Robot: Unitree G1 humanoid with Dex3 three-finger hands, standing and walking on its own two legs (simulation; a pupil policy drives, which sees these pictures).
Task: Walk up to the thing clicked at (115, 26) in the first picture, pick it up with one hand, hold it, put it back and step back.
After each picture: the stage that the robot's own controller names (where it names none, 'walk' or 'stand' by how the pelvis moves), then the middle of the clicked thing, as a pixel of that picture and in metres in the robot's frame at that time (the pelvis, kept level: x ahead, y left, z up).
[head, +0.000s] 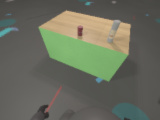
stand; (113, 32) +0.92 -0.23 +0.03
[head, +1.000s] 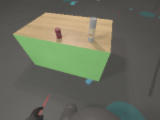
walk; (92, 30) +0.84 +0.04 +0.06
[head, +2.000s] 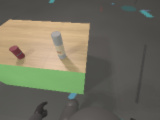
stand; (59, 46) +0.52 +0.29 +0.05
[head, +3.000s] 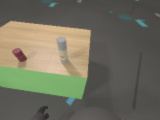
stand; (63, 51) +0.51 +0.25 +0.03
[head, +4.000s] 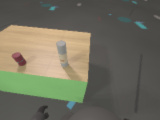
stand; (63, 55) +0.49 +0.24 +0.02
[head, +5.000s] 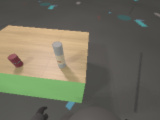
stand; (59, 56) +0.47 +0.26 +0.02
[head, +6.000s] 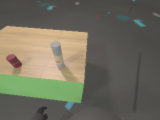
stand; (58, 56) +0.47 +0.27 +0.02
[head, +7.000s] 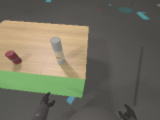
rise first; (58, 52) +0.48 +0.27 +0.03
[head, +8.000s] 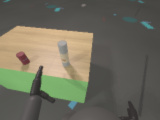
rise first; (64, 54) +0.48 +0.26 +0.03
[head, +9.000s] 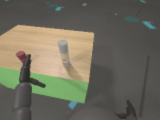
go down; (64, 54) +0.48 +0.25 +0.03
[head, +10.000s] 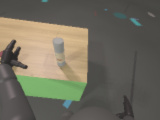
go down; (60, 53) +0.46 +0.24 +0.05
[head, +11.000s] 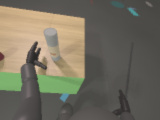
close in; (53, 47) +0.47 +0.25 +0.07
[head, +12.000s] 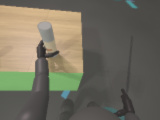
close; (49, 42) +0.49 +0.25 +0.10
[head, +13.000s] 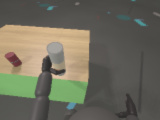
lift; (58, 62) +0.31 +0.20 +0.16
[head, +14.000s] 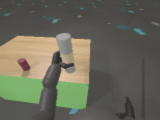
lift; (67, 56) +0.32 +0.15 +0.22
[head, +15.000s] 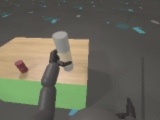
hold; (65, 54) +0.33 +0.16 +0.23
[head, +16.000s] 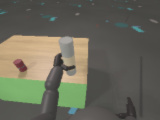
crouch; (69, 58) +0.33 +0.14 +0.20
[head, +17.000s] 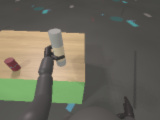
crouch; (58, 50) +0.41 +0.21 +0.18
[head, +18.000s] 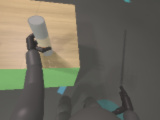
lower; (43, 39) +0.49 +0.25 +0.11
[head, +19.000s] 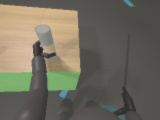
lower; (48, 46) +0.46 +0.23 +0.10
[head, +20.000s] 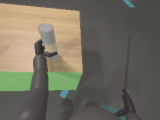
lower; (50, 45) +0.46 +0.23 +0.10
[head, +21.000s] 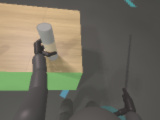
lower; (49, 44) +0.46 +0.24 +0.10
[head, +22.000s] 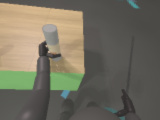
open; (53, 45) +0.45 +0.22 +0.10
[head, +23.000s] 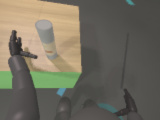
rise; (48, 43) +0.45 +0.23 +0.10
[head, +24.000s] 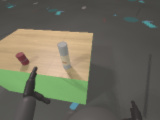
sink last; (65, 56) +0.46 +0.24 +0.06
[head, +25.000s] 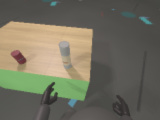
stand; (66, 56) +0.44 +0.22 +0.04
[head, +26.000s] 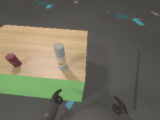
stand; (61, 58) +0.44 +0.24 +0.03
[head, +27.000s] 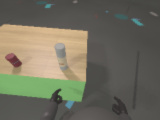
stand; (62, 58) +0.44 +0.23 +0.03
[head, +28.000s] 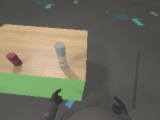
stand; (62, 57) +0.45 +0.24 +0.03
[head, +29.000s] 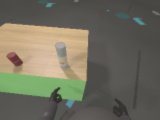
stand; (62, 57) +0.44 +0.23 +0.03
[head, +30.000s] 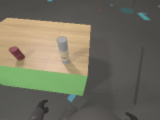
walk; (64, 52) +0.48 +0.23 +0.04
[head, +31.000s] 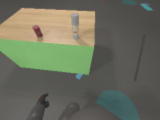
walk; (75, 27) +0.79 +0.19 +0.05
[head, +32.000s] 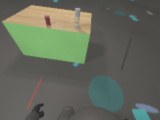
stand; (77, 19) +1.15 +0.24 +0.05
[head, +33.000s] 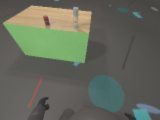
stand; (75, 18) +1.14 +0.25 +0.04
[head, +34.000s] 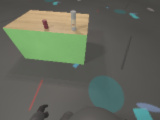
stand; (73, 21) +1.14 +0.27 +0.03
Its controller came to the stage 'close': yes
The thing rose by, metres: 0.22
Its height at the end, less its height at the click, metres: +0.00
